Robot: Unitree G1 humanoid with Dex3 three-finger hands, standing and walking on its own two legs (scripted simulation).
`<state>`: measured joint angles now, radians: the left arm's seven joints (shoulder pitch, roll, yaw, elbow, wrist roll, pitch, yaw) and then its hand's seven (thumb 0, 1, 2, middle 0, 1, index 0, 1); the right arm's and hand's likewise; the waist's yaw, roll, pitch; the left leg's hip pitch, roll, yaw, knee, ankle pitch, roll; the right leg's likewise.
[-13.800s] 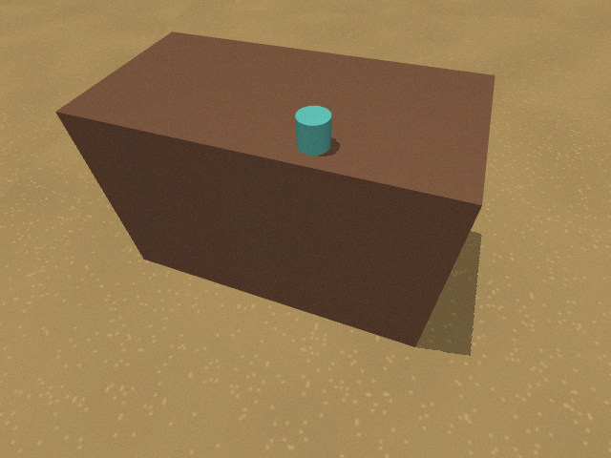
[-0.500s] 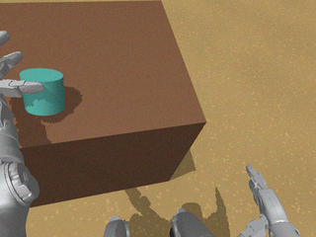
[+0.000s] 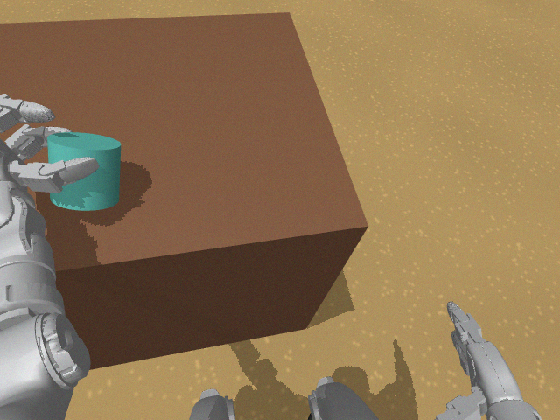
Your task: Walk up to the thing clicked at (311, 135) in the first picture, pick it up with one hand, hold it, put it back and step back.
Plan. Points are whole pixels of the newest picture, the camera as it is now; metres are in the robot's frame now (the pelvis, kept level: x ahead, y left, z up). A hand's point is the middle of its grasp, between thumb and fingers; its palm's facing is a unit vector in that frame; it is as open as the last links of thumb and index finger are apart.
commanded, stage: settle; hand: left
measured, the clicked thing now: (86, 170) +0.48 +0.23 +0.07
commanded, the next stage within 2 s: lift in 0.88 s
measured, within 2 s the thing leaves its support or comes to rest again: neither
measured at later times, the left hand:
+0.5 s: hand (46, 145) +0.49 +0.26 +0.11, palm faces +0.27 -0.96 -0.02, open 7.6 cm
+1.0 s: hand (43, 124) +0.49 +0.24 +0.14, palm faces +0.26 -0.97 -0.01, open 7.5 cm
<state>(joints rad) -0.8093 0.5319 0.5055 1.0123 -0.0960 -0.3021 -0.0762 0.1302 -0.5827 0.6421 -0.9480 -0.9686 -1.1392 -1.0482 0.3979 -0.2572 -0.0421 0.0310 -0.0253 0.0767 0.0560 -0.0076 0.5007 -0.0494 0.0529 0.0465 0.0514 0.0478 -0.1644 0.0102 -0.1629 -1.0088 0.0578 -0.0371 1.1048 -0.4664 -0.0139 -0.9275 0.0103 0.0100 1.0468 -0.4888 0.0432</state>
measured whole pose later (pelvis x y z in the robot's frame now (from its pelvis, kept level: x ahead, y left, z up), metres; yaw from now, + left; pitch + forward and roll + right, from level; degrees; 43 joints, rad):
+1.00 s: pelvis +0.02 +0.00 +0.03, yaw +0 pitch +15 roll -2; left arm -0.73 0.45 0.38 0.92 -0.12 -0.16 -0.05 0.04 -0.59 0.96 -0.70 -1.16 -1.35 -1.50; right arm 0.32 -0.22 -0.05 0.23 0.01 0.07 0.00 -0.01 0.51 -0.06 0.05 0.05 0.05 0.05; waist -0.10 0.02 -0.13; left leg -0.75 0.05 -0.01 0.92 -0.44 -0.01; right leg -0.67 0.00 0.02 0.86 -0.45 0.05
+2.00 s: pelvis +0.00 -0.01 +0.06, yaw +2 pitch +0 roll +0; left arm -0.39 0.25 0.26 0.09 -0.19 0.40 0.04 0.03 -0.52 0.93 -0.65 -1.16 -1.36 -1.48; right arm 0.32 -0.23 -0.10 0.44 0.05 -0.09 -0.08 -0.01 0.53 -0.05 0.05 0.05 0.05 0.05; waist 0.00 0.05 -0.09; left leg -0.39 0.02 -0.02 0.70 -0.32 -0.02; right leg -0.33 -0.03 0.01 0.69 -0.37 0.04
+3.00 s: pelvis +0.00 -0.01 +0.07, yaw +2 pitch -2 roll +0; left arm -0.38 0.23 0.28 -0.13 -0.23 0.65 0.02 0.02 -0.47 0.90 -0.65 -1.09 -1.31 -1.41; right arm 0.25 -0.22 -0.11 0.64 0.06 -0.22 -0.08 -0.01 0.50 -0.06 0.05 0.05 0.05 0.05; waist 0.03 0.07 -0.08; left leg -0.30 0.02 -0.02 0.62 -0.29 -0.01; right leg -0.24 -0.04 0.01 0.60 -0.34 0.04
